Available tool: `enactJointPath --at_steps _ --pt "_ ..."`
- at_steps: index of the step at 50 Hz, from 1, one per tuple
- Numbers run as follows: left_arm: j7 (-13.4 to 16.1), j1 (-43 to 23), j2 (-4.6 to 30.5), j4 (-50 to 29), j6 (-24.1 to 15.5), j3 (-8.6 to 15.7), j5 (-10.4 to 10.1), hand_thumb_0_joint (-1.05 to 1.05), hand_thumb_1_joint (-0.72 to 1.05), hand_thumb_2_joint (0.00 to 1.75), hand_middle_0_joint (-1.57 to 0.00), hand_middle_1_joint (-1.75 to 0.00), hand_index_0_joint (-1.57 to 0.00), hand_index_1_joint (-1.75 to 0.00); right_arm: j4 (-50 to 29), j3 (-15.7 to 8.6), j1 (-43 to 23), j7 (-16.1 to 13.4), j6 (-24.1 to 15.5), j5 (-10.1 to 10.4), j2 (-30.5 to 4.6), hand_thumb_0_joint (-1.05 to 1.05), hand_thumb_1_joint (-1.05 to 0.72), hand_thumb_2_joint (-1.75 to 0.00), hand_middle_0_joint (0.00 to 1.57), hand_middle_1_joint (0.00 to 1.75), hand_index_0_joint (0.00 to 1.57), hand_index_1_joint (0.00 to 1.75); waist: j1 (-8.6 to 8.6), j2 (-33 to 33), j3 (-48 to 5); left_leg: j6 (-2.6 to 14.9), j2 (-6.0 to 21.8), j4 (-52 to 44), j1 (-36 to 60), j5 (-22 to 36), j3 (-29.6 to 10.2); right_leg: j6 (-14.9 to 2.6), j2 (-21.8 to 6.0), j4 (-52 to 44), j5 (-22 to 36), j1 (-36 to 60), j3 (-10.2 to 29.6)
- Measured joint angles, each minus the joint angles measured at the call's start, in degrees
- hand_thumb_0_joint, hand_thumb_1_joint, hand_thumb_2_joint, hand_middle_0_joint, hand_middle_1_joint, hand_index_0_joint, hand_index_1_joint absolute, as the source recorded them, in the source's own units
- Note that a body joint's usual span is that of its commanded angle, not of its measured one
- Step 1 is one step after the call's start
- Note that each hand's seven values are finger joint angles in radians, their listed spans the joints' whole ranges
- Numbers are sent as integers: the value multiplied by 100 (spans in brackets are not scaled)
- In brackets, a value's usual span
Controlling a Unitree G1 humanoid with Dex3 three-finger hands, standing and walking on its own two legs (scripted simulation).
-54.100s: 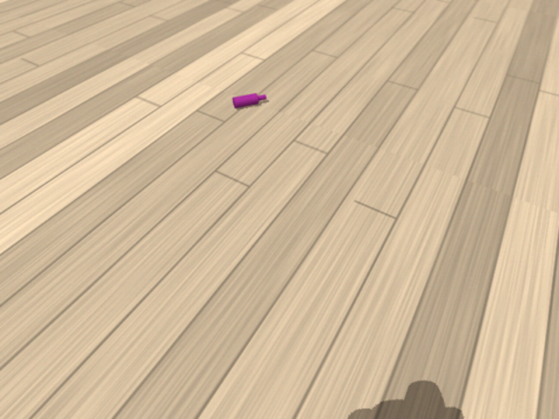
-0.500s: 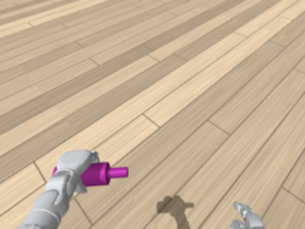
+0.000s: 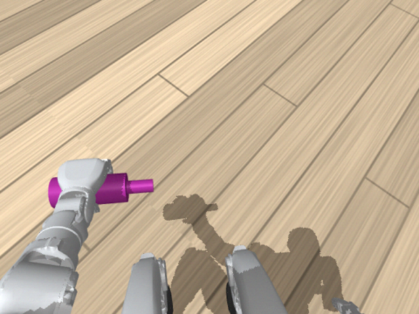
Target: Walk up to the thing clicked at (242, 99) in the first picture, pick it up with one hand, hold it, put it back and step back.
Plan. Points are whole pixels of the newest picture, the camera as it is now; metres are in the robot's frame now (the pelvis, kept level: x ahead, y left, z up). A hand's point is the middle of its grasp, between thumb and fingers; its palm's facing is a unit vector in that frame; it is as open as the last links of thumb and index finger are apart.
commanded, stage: crouch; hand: left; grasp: from above
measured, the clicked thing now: (105, 188) +0.41 +0.19 -0.13
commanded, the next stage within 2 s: lower in 1.28 s
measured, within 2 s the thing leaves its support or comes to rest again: neither
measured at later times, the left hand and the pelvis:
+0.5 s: hand (115, 203) +0.43 +0.22 -0.32, palm faces -0.43 -0.01 -0.90, open 9.4 cm; pelvis -0.02 -0.01 -0.17, yaw -2 degrees
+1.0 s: hand (123, 205) +0.45 +0.22 -0.40, palm faces -0.45 -0.02 -0.89, open 9.4 cm; pelvis -0.03 -0.01 -0.24, yaw -5 degrees
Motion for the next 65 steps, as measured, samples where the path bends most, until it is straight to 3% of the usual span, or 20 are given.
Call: enactJointPath --at_steps 9,16,22,46,65 --pt "-82 -588 294 433 -71 300 -25 -1 5 50 -74 -54 -77 -51 103 147 2 82 -163 -131 171 1 -90 -89 20 30 20 30 -179 117 -56 26 -8 1434 -1764 -251 -87 26 33 1438 -294 -1723 -5" --pt "-24 -863 566 538 -365 455 153 -1 6 49 -73 -54 -76 -51 112 292 -159 218 -337 -226 215 1 -89 -89 21 30 20 30 -278 53 -23 -17 -28 2390 -2869 -402 -245 16 59 2376 -489 -2763 -97" --pt "133 -1147 756 709 -372 570 244 -1 6 49 -72 -55 -75 -52 141 345 -391 349 -440 -339 196 1 -90 -89 21 30 20 30 -356 -48 83 -64 -43 3015 -3511 -514 -366 6 82 2986 -625 -3363 -170" --pt "95 -1693 1258 1245 -570 826 321 -1 7 49 -72 -55 -74 -52 220 450 -485 720 -377 -536 104 0 -91 -90 20 30 20 30 -519 -194 502 -140 7 4433 -4632 -719 -592 14 247 4351 -788 -4479 -257" --pt "256 -2008 1579 1773 -612 898 397 -1 7 48 -72 -55 -75 -53 222 774 -546 760 -442 -635 73 0 -91 -90 20 30 20 30 -687 -273 723 -158 -36 5107 -5167 -682 -739 48 302 4969 -751 -4966 -325"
